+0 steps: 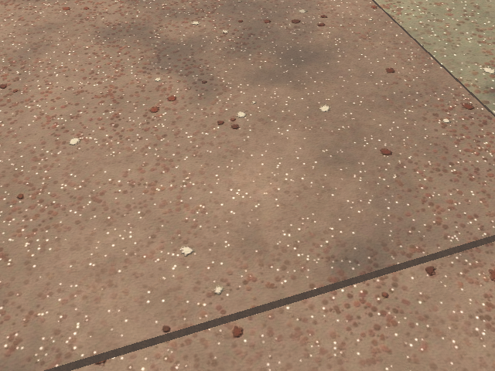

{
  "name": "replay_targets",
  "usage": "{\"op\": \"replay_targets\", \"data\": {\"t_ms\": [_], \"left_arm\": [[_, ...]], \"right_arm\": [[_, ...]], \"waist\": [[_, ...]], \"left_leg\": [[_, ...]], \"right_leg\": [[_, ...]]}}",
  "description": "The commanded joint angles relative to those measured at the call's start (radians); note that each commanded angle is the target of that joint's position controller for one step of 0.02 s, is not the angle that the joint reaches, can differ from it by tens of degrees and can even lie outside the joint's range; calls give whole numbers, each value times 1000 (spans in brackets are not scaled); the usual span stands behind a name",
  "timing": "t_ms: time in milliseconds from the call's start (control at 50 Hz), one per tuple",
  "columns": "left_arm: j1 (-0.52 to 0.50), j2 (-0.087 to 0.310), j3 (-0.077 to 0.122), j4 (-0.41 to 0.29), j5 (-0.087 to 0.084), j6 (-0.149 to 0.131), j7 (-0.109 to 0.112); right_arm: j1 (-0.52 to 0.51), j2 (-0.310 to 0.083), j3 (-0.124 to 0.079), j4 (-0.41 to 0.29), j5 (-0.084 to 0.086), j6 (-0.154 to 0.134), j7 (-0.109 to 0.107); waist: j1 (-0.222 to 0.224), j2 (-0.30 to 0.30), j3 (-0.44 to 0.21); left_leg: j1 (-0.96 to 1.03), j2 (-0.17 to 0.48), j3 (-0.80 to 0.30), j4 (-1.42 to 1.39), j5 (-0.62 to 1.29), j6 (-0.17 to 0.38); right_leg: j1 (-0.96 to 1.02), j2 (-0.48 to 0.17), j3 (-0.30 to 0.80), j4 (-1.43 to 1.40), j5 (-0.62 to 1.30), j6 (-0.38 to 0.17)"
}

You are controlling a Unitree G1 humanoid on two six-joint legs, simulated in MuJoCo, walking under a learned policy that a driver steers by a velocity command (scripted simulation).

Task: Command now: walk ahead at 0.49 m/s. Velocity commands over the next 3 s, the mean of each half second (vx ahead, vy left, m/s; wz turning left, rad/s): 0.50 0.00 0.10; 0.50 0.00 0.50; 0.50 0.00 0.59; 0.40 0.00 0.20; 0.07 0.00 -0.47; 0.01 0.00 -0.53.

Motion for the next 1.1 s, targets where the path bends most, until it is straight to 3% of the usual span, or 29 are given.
{"op": "replay_targets", "data": {"t_ms": [20,120,220,260,280,300,320,340,360,380,400,420,460,520,600,680,760,820,840,860,880,900,920,940,960,980,1000,1040,1100], "left_arm": [[35,47,14,-42,13,4,8],[-156,29,6,-92,1,-9,-10],[-255,47,4,-140,-10,-21,-42],[-198,75,15,-135,-9,-30,-49],[-102,103,31,-109,-7,-32,-47],[83,160,60,-56,-5,-36,-40],[258,268,87,-28,16,-35,-33],[303,253,82,-14,14,-29,-37],[251,168,57,-24,14,-32,-37],[157,127,43,-44,12,-33,-34],[74,98,32,-53,14,-36,-39],[30,69,25,-55,16,-40,-41],[20,50,23,-33,25,-44,-42],[52,83,35,-3,33,-48,-29],[72,99,39,11,35,-37,-6],[126,124,45,30,24,-24,10],[175,140,54,48,11,4,13],[132,181,65,29,2,19,20],[114,197,69,21,0,26,23],[88,211,72,13,-4,31,24],[74,209,69,-2,-5,28,24],[142,76,33,-42,33,7,9],[131,62,17,-86,2,-44,-9],[-6,128,35,-118,-36,-74,-19],[-37,126,32,-133,-37,-83,-19],[-31,126,38,-116,-13,-80,-10],[-7,139,49,-114,5,-66,-5],[12,128,55,-125,17,-36,-6],[-73,97,47,-164,32,-17,2]], "right_arm": [[-37,-131,-20,-53,1,-17,-20],[62,-164,-27,-31,19,-1,-37],[117,-174,-34,-2,26,21,-40],[95,-188,-40,-4,27,32,-42],[71,-187,-38,-11,24,37,-42],[68,-151,-25,-20,15,39,-40],[125,-66,4,-47,4,27,-35],[182,-6,23,-36,23,3,-32],[112,-135,-11,-43,51,-13,-31],[32,-164,-21,-71,63,-16,-34],[-3,-150,-24,-75,52,-10,-41],[-3,-137,-33,-73,41,6,-46],[40,-88,-34,-58,42,36,-42],[1,-72,-41,-84,40,57,-43],[-109,-67,-46,-133,31,55,-33],[-247,-43,-35,-191,23,53,-8],[-343,-34,-30,-258,28,52,18],[-308,-67,-47,-286,32,56,31],[-238,-95,-62,-279,34,59,32],[-111,-140,-86,-253,37,60,28],[52,-213,-124,-211,35,63,10],[100,-319,-145,-196,36,68,-11],[106,-312,-131,-228,20,52,-7],[102,-236,-111,-222,10,42,-4],[36,-191,-98,-229,20,33,-4],[-50,-157,-87,-251,24,29,-1],[-99,-129,-77,-268,20,27,-3],[-111,-134,-75,-278,21,26,-12],[-58,-183,-86,-273,22,25,-34]], "waist": [[46,79,55],[-23,82,57],[-44,96,82],[0,115,52],[57,115,-1],[132,86,-117],[156,-86,-289],[142,-274,-392],[149,-159,-286],[121,-105,-177],[86,-30,-110],[55,-36,-67],[21,-54,-31],[12,-26,9],[30,-15,43],[79,4,87],[101,5,113],[45,-44,52],[0,-68,4],[-75,-69,-67],[-157,-22,-149],[-77,244,-216],[-58,247,-382],[-102,146,-285],[-63,96,-173],[-8,14,-108],[30,23,-86],[62,41,-65],[45,59,-29]], "left_leg": [[-99,281,-213,-209,64,170],[16,271,-162,-189,74,123],[172,338,-184,-105,67,108],[198,350,-188,-31,178,89],[187,319,-158,82,345,68],[90,255,-118,309,408,39],[-253,133,-41,707,125,-23],[-510,22,-125,956,-419,-44],[-592,78,-232,1059,-390,-23],[-603,131,-209,1049,-297,-10],[-556,173,-194,991,-209,-17],[-511,205,-196,930,-153,-20],[-437,215,-186,897,-96,-27],[-510,213,-201,851,-8,-39],[-575,200,-194,651,152,-52],[-586,197,-111,478,218,-42],[-628,184,-43,396,119,-14],[-453,106,51,376,-19,33],[-347,65,76,381,-67,55],[-167,28,82,330,-49,87],[118,34,0,248,3,130],[454,289,-446,239,4,254],[604,447,-927,39,-138,396],[556,410,-810,-5,-100,321],[408,371,-651,-1,-24,276],[243,323,-538,-8,71,239],[133,292,-470,-24,148,222],[21,257,-417,-60,213,219],[-55,221,-344,-75,287,209]], "right_leg": [[-32,-43,1,-134,153,29],[0,10,-44,-465,308,40],[4,36,-46,-600,189,9],[107,63,-67,-639,116,-20],[243,97,-95,-662,101,-42],[507,81,-67,-654,117,-79],[911,-174,264,-658,79,-192],[1072,-313,641,-813,-55,-275],[973,-283,571,-837,-87,-226],[830,-254,402,-850,-22,-183],[693,-210,284,-892,49,-160],[610,-171,192,-930,87,-138],[518,-124,71,-976,167,-124],[512,-121,-38,-999,304,-131],[553,-114,-132,-1019,318,-116],[628,-134,-201,-1023,326,-103],[771,-175,-245,-951,430,-97],[783,-174,-294,-799,844,-70],[775,-170,-303,-687,992,-61],[727,-150,-311,-511,1030,-43],[555,-102,-315,-249,836,-1],[130,51,-285,125,-83,51],[-81,182,-29,332,-410,56],[-185,120,48,331,-323,26],[-184,74,37,242,-225,6],[-110,33,31,156,-166,11],[-31,7,33,89,-133,22],[40,-4,22,6,-103,51],[25,17,-9,-162,14,94]]}}
Next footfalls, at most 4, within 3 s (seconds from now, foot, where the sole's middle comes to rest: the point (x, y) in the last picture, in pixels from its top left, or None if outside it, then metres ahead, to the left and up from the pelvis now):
0.30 right None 0.34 -0.17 -0.78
0.88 left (213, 341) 0.61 0.10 -0.78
1.38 right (230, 239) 0.95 0.05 -0.78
1.88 left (113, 242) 0.95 0.43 -0.78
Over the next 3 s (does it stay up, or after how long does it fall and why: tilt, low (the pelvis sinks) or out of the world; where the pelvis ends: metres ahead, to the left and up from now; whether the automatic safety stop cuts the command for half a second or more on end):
stays up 0.99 0.30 0.00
